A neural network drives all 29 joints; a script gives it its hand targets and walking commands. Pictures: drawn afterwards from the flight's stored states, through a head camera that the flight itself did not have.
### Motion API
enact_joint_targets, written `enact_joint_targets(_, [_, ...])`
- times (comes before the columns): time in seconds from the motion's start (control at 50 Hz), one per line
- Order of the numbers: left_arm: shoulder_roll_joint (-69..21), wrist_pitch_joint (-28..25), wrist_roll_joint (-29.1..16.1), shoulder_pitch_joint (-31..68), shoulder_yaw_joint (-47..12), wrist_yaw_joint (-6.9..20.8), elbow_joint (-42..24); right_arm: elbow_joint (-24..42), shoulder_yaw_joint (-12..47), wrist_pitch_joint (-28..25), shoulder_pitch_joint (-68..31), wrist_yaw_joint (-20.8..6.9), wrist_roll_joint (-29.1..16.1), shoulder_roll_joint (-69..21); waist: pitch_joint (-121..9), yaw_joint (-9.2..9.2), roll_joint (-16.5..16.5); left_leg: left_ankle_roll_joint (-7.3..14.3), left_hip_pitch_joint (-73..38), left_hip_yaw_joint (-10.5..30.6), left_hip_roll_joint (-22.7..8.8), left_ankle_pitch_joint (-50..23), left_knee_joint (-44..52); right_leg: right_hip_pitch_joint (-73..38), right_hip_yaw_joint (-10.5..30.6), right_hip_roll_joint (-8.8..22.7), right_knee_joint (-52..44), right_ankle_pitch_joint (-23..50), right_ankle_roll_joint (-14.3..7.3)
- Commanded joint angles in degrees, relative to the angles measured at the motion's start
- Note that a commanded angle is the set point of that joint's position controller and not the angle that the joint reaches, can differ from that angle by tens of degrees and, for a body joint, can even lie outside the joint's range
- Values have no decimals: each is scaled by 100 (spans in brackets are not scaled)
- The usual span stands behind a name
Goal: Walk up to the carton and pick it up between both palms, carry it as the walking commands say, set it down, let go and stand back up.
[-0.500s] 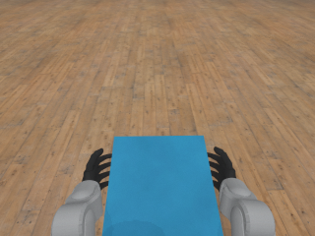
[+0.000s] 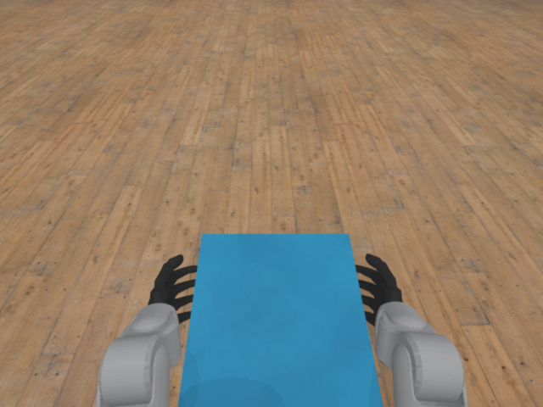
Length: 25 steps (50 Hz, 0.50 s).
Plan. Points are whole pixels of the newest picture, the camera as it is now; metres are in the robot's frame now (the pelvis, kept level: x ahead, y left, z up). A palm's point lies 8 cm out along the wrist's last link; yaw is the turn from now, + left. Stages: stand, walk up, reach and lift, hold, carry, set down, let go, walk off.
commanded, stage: carry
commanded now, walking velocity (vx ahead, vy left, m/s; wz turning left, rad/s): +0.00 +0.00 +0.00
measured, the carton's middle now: (274, 342) +0.25 +0.00 +0.01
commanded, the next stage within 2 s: hold in 0.02 s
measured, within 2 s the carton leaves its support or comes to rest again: neither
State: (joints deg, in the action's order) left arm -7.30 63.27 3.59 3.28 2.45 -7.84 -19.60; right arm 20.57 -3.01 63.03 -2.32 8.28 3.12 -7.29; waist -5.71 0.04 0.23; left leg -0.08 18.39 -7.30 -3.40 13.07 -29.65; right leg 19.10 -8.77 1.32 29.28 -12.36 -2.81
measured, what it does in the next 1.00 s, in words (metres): stands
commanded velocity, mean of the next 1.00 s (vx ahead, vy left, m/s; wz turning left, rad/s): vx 0.00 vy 0.00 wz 0.00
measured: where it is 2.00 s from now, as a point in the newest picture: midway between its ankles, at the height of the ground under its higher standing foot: outside the picture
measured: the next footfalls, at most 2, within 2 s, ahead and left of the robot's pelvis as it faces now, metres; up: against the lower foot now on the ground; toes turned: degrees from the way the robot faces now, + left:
none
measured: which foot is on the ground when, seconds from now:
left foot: down 0.00-1.00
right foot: down 0.00-1.00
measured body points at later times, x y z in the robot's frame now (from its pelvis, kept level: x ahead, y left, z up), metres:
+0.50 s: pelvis +0.00 +0.01 +0.00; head -0.04 +0.01 +0.45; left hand +0.29 +0.16 +0.05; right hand +0.29 -0.14 +0.04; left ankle +0.03 +0.11 -0.73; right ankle +0.04 -0.08 -0.73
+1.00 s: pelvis -0.02 +0.00 +0.00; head -0.07 +0.00 +0.45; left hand +0.29 +0.16 +0.05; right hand +0.29 -0.14 +0.05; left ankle +0.03 +0.11 -0.73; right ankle +0.04 -0.08 -0.73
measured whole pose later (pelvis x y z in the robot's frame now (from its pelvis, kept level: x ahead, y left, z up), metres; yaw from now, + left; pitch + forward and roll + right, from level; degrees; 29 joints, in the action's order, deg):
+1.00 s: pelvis -0.02 +0.00 +0.00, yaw -4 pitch -10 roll +1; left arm -10.5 41.2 18.9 21.1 20.0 0.0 20.0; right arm -23.0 -16.6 40.4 -22.7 1.5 18.0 -11.1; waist 3.5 3.6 -0.5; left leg 0.7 5.1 -2.0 0.1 12.7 -28.2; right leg 6.9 -2.7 -1.9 28.1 -11.1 -3.5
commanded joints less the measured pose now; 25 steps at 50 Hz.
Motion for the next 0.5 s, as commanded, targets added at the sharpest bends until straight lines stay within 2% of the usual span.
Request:
enact_joint_targets(0.0, [-4643,-151,-1365,2289,-3152,658,-685,667,3177,-110,-2295,-667,-1378,-4459,-1135,-3,10,29,-406,617,-586,-233,450,-419,839,839,-601,383,59])
enact_joint_targets(0.02, [-2633,-798,404,1832,-1141,651,1326,-1343,1166,-731,-1813,-752,470,-2449,1510,133,108,208,-353,916,688,1269,656,-682,1583,-221,-1121,-1167,-40])
enact_joint_targets(0.04, [-1025,-1331,200,2176,-547,669,3298,-3354,583,-1175,-1637,-682,408,-1212,1331,216,127,301,49,1004,653,1155,714,-850,1681,-140,-1070,-1348,-105])
enact_joint_targets(0.06, [-1262,-1869,-20,2017,-918,711,2607,-2743,1021,-1758,-1621,-682,193,-1382,1036,178,-42,360,-28,1108,603,990,760,-954,1578,-149,-867,-1118,-129])
enact_joint_targets(0.08, [-1837,-2161,-169,1985,-1227,823,2319,-2267,1390,-2075,-1674,-744,-15,-1881,483,197,-79,406,-175,1245,592,574,724,-1232,1615,-139,-726,-665,-65])
enact_joint_targets(0.1, [-2604,-2390,-413,2245,-1710,945,2005,-2120,1699,-2329,-1734,-847,-141,-2515,-192,139,1,369,-459,1276,619,-26,682,-1548,1556,-262,-610,-7,-4])
enact_joint_targets(0.12, [-3337,-2597,-666,2691,-2257,1090,1406,-1638,2264,-2538,-2135,-956,-444,-3282,-1168,180,14,338,-808,1307,629,-673,519,-1924,1591,-319,-459,673,87])
enact_joint_targets(0.16, [-4242,-2812,-842,3684,-2897,1188,619,-504,3399,-2795,-3963,-1127,-1027,-4325,-2472,568,-66,256,-928,1230,714,-1576,299,-2640,1653,-348,-57,2035,187])
enact_joint_targets(0.18, [-4410,-2749,-838,3510,-3079,1178,603,-328,3666,-2775,-4026,-1196,-1119,-4478,-2533,606,-63,220,-987,1244,734,-1763,280,-2740,1639,-395,5,2284,174])
enact_joint_targets(0.2, [-4428,-2653,-770,3195,-3089,1174,785,-484,3705,-2705,-3854,-1251,-1069,-4471,-2189,608,-66,197,-1026,1253,729,-1700,332,-2610,1596,-442,-45,2076,139])
enact_joint_targets(0.22, [-4364,-2560,-659,2929,-2970,1185,1072,-927,3579,-2607,-3524,-1277,-913,-4422,-1661,555,-81,189,-1016,1248,714,-1482,412,-2357,1568,-462,-159,1663,93])
enact_joint_targets(0.28, [-4269,-2374,-549,2744,-2737,1293,1594,-1993,3006,-2417,-2812,-1340,-491,-4344,-551,241,-113,155,-1100,1256,648,-878,648,-1871,1543,-485,-457,847,-19])
enact_joint_targets(0.32, [-4400,-2280,-519,2804,-2658,1394,1833,-2269,2718,-2352,-2763,-1399,-326,-4390,-311,55,-99,142,-1157,1263,626,-776,764,-1857,1502,-516,-558,788,-32])
enact_joint_targets(0.36, [-4596,-2226,-484,2921,-2605,1489,1991,-2346,2576,-2304,-2906,-1475,-260,-4519,-239,-41,-104,136,-1162,1268,616,-842,835,-1942,1466,-546,-608,897,-16])
enact_joint_targets(0.4, [-4769,-2195,-426,3053,-2500,1557,2115,-2353,2526,-2251,-3143,-1570,-259,-4674,-205,-22,-126,145,-1100,1263,606,-889,899,-2079,1438,-575,-627,976,10])
enact_joint_targets(0.48, [-5015,-2182,-290,3325,-2204,1634,2389,-2481,2483,-2176,-3614,-1771,-301,-4938,-180,141,-150,197,-904,1259,570,-673,1028,-2305,1420,-612,-615,874,58])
